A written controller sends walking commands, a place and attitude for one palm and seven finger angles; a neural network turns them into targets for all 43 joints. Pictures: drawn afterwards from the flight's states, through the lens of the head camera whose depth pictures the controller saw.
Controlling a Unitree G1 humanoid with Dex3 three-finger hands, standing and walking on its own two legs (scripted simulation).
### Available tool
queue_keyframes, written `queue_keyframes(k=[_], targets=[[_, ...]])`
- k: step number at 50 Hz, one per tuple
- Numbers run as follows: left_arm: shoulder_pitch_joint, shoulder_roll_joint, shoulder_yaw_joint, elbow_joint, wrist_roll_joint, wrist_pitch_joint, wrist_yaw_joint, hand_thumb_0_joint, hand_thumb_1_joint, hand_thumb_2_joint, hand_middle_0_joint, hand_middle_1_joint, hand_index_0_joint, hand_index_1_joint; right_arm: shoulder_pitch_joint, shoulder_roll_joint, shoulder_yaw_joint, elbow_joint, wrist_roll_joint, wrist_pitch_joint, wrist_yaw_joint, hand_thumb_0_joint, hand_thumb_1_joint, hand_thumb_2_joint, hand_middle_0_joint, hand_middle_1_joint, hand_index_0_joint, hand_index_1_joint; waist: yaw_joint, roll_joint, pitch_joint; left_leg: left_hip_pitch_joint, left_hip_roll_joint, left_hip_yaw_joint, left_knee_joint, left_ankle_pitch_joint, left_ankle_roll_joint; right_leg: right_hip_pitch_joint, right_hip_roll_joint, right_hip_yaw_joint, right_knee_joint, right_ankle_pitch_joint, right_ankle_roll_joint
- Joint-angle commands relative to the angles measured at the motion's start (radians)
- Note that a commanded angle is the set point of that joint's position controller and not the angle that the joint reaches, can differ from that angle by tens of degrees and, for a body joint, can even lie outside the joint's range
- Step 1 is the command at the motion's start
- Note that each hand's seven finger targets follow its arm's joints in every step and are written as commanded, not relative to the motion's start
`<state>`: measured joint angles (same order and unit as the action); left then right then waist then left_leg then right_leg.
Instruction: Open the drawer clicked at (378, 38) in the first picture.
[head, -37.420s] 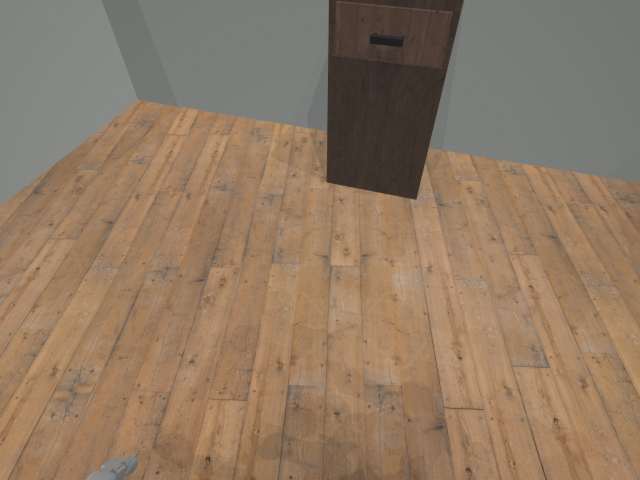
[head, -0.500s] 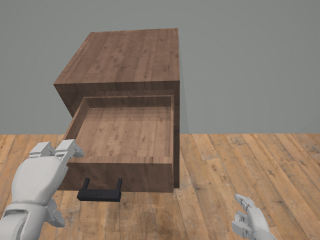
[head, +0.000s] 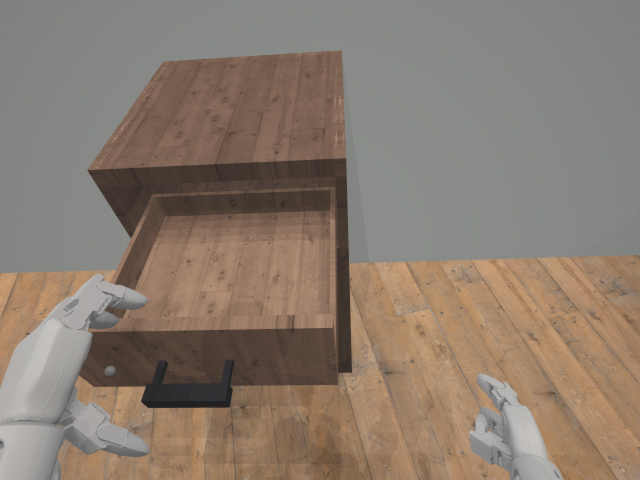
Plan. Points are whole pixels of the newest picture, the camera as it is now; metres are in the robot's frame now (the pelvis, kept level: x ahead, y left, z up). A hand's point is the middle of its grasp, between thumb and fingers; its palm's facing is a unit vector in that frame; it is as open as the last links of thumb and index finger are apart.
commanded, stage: draw the hand back to the body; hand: left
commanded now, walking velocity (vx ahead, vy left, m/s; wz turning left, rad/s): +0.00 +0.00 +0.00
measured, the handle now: (191, 380) +0.23 +0.24 -0.05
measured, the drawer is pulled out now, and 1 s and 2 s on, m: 0.30 0.30 0.30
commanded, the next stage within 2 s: step back with the hand held close in 0.92 s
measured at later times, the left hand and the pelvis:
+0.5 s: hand (136, 330) +0.20 +0.22 +0.15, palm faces +0.35 -0.82 -0.45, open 10.6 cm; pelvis +0.02 -0.02 +0.00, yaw -1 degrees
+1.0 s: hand (125, 333) +0.20 +0.22 +0.16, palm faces +0.38 -0.82 -0.42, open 7.5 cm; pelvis +0.02 -0.02 +0.00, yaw +0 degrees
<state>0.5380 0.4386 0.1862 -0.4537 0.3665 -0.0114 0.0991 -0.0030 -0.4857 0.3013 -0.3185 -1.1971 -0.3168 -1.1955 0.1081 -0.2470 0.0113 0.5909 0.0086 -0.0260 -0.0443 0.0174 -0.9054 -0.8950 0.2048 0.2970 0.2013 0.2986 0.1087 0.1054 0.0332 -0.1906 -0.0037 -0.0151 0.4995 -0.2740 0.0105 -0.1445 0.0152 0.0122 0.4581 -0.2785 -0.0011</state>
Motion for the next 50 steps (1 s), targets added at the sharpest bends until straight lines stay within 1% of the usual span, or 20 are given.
queue_keyframes(k=[1,2,3,4,5,9,14,20,22,27,30,33,34,36,38,39,43,45,47,50], targets=[[-0.122,0.093,0.178,-0.25,-0.357,-0.124,0.045,0.0,-0.325,0.375,-0.287,-1.087,-0.287,-1.087,-0.063,-0.059,-0.016,-0.18,-0.011,-0.132,-0.057,0.0,-0.9,-0.9,0.2,0.3,0.2,0.3,-0.052,-0.124,-0.126,0.146,0.044,0.017,-0.093,0.176,0.011,-0.012,-0.017,-0.051,-0.1,0.143,-0.013],[-0.12,0.116,0.216,-0.267,-0.363,-0.14,0.056,0.0,-0.29,0.39,-0.285,-1.065,-0.285,-1.065,-0.053,-0.063,-0.018,-0.173,-0.016,-0.147,-0.062,0.0,-0.9,-0.9,0.2,0.3,0.2,0.3,-0.042,-0.097,-0.16,0.154,0.036,0.029,-0.089,0.195,0.009,0.01,-0.016,-0.048,-0.102,0.172,-0.015],[-0.107,0.1,0.199,-0.3,-0.37,-0.151,0.056,0.0,-0.255,0.405,-0.282,-1.043,-0.282,-1.043,-0.052,-0.053,-0.015,-0.174,-0.018,-0.163,-0.063,0.0,-0.9,-0.9,0.2,0.3,0.2,0.3,-0.042,-0.08,-0.164,0.154,0.039,0.026,-0.094,0.222,0.006,0.015,-0.025,-0.045,-0.092,0.195,-0.014],[-0.093,0.11,0.215,-0.296,-0.376,-0.15,0.059,0.0,-0.22,0.42,-0.28,-1.02,-0.28,-1.02,-0.058,-0.052,-0.011,-0.159,-0.02,-0.173,-0.063,0.0,-0.9,-0.9,0.2,0.3,0.2,0.3,-0.036,-0.002,-0.142,0.142,0.036,0.03,-0.095,0.232,-0.001,0.016,-0.026,-0.039,-0.1,0.2,-0.019],[-0.075,0.07,0.189,-0.272,-0.381,-0.152,0.057,0.0,-0.185,0.435,-0.277,-0.997,-0.277,-0.997,-0.043,-0.047,-0.006,-0.152,-0.021,-0.178,-0.059,0.0,-0.9,-0.9,0.2,0.3,0.2,0.3,-0.042,-0.002,-0.112,0.125,0.032,0.03,-0.102,0.231,-0.006,0.011,-0.023,-0.053,-0.102,0.201,-0.02],[-0.05,0.053,0.191,-0.254,-0.393,-0.151,0.041,0.0,-0.045,0.495,-0.268,-0.908,-0.268,-0.908,-0.051,-0.048,-0.014,-0.132,-0.018,-0.19,-0.043,0.0,-0.9,-0.9,0.2,0.3,0.2,0.3,-0.041,0.038,-0.055,0.102,0.041,0.032,-0.105,0.304,-0.013,0.014,-0.026,-0.047,-0.11,0.268,-0.024],[0.002,0.03,0.196,-0.196,-0.414,-0.151,0.018,0.0,0.13,0.57,-0.255,-0.795,-0.255,-0.795,-0.061,-0.05,-0.033,-0.125,-0.014,-0.169,-0.034,0.0,-0.9,-0.9,0.2,0.3,0.2,0.3,-0.045,-0.097,-0.079,0.104,0.05,0.04,-0.098,0.325,-0.004,0.025,-0.021,-0.045,-0.115,0.322,-0.013],[0.004,0.058,0.217,-0.268,-0.41,-0.172,0.023,0.0,0.34,0.66,-0.24,-0.66,-0.24,-0.66,-0.056,-0.053,-0.04,-0.127,-0.013,-0.17,-0.033,0.0,-0.9,-0.9,0.2,0.3,0.2,0.3,-0.047,-0.034,-0.17,0.141,0.041,0.052,-0.086,0.347,-0.001,0.042,-0.028,-0.044,-0.105,0.351,-0.01],[0.019,0.059,0.221,-0.265,-0.412,-0.167,0.026,0.0,0.41,0.69,-0.235,-0.615,-0.235,-0.615,-0.053,-0.05,-0.043,-0.125,-0.011,-0.17,-0.035,0.0,-0.9,-0.9,0.2,0.3,0.2,0.3,-0.047,-0.069,-0.18,0.143,0.04,0.055,-0.078,0.359,0.002,0.042,-0.028,-0.044,-0.101,0.378,-0.005],[0.001,0.052,0.224,-0.216,-0.415,-0.157,0.027,0.0,0.585,0.765,-0.223,-0.502,-0.223,-0.502,-0.053,-0.05,-0.047,-0.119,-0.006,-0.158,-0.041,0.0,-0.9,-0.9,0.2,0.3,0.2,0.3,-0.055,-0.1,-0.125,0.127,0.04,0.057,-0.078,0.323,0.005,0.011,-0.029,-0.038,-0.113,0.365,0.0],[-0.026,0.044,0.213,-0.21,-0.416,-0.156,0.024,0.0,0.69,0.81,-0.215,-0.435,-0.215,-0.435,-0.054,-0.051,-0.046,-0.118,-0.005,-0.154,-0.043,0.0,-0.9,-0.9,0.2,0.3,0.2,0.3,-0.06,-0.065,-0.101,0.128,0.039,0.059,-0.08,0.306,0.003,-0.006,-0.03,-0.036,-0.12,0.341,0.0],[-0.025,0.041,0.206,-0.218,-0.419,-0.152,0.021,0.0,0.795,0.855,-0.207,-0.367,-0.207,-0.367,-0.059,-0.05,-0.043,-0.131,-0.006,-0.151,-0.042,0.0,-0.9,-0.9,0.2,0.3,0.2,0.3,-0.054,-0.096,-0.111,0.123,0.041,0.048,-0.088,0.31,0.006,0.007,-0.031,-0.04,-0.11,0.337,0.001],[-0.026,0.049,0.214,-0.214,-0.417,-0.15,0.021,0.0,0.83,0.87,-0.205,-0.345,-0.205,-0.345,-0.066,-0.05,-0.045,-0.129,-0.005,-0.151,-0.042,0.0,-0.9,-0.9,0.2,0.3,0.2,0.3,-0.051,-0.068,-0.11,0.127,0.04,0.054,-0.089,0.306,0.005,0.006,-0.032,-0.033,-0.121,0.332,-0.002],[-0.024,0.05,0.21,-0.231,-0.419,-0.152,0.02,0.0,0.9,0.9,-0.2,-0.3,-0.2,-0.3,-0.062,-0.049,-0.042,-0.135,-0.006,-0.148,-0.039,0.0,-0.9,-0.9,0.2,0.3,0.2,0.3,-0.05,-0.07,-0.128,0.129,0.041,0.05,-0.09,0.312,0.005,0.016,-0.034,-0.034,-0.114,0.339,-0.002],[-0.02,0.055,0.215,-0.24,-0.418,-0.152,0.02,0.0,0.9,0.9,-0.2,-0.3,-0.2,-0.3,-0.061,-0.047,-0.041,-0.139,-0.007,-0.148,-0.037,0.0,-0.9,-0.9,0.2,0.3,0.2,0.3,-0.048,-0.084,-0.141,0.134,0.042,0.05,-0.088,0.333,0.006,0.025,-0.032,-0.036,-0.108,0.36,-0.002],[-0.037,0.059,0.217,-0.249,-0.416,-0.151,0.019,0.0,0.9,0.9,-0.2,-0.3,-0.2,-0.3,-0.064,-0.048,-0.04,-0.136,-0.007,-0.149,-0.037,0.0,-0.9,-0.9,0.2,0.3,0.2,0.3,-0.05,-0.039,-0.133,0.134,0.04,0.052,-0.09,0.326,0.001,0.021,-0.033,-0.034,-0.118,0.346,-0.005],[-0.034,0.056,0.214,-0.243,-0.419,-0.147,0.02,0.0,0.9,0.9,-0.2,-0.3,-0.2,-0.3,-0.06,-0.045,-0.039,-0.14,-0.006,-0.147,-0.036,0.0,-0.9,-0.9,0.2,0.3,0.2,0.3,-0.052,-0.067,-0.128,0.131,0.042,0.048,-0.094,0.318,0.003,0.016,-0.031,-0.039,-0.117,0.332,-0.002],[-0.038,0.053,0.212,-0.235,-0.417,-0.148,0.022,0.0,0.9,0.9,-0.2,-0.3,-0.2,-0.3,-0.061,-0.048,-0.037,-0.135,-0.007,-0.147,-0.036,0.0,-0.9,-0.9,0.2,0.3,0.2,0.3,-0.055,-0.037,-0.103,0.126,0.04,0.047,-0.098,0.298,-0.001,0.002,-0.028,-0.042,-0.13,0.301,-0.005],[-0.024,0.047,0.212,-0.223,-0.417,-0.146,0.022,0.0,0.9,0.9,-0.2,-0.3,-0.2,-0.3,-0.058,-0.047,-0.038,-0.136,-0.006,-0.147,-0.036,0.0,-0.9,-0.9,0.2,0.3,0.2,0.3,-0.052,-0.067,-0.113,0.13,0.042,0.043,-0.098,0.303,0.001,0.004,-0.026,-0.044,-0.125,0.301,-0.005],[-0.04,0.045,0.206,-0.225,-0.418,-0.147,0.02,0.0,0.9,0.9,-0.2,-0.3,-0.2,-0.3,-0.06,-0.049,-0.039,-0.136,-0.005,-0.146,-0.036,0.0,-0.9,-0.9,0.2,0.3,0.2,0.3,-0.054,-0.055,-0.102,0.128,0.044,0.04,-0.103,0.29,-0.002,-0.003,-0.026,-0.045,-0.131,0.282,-0.006]])
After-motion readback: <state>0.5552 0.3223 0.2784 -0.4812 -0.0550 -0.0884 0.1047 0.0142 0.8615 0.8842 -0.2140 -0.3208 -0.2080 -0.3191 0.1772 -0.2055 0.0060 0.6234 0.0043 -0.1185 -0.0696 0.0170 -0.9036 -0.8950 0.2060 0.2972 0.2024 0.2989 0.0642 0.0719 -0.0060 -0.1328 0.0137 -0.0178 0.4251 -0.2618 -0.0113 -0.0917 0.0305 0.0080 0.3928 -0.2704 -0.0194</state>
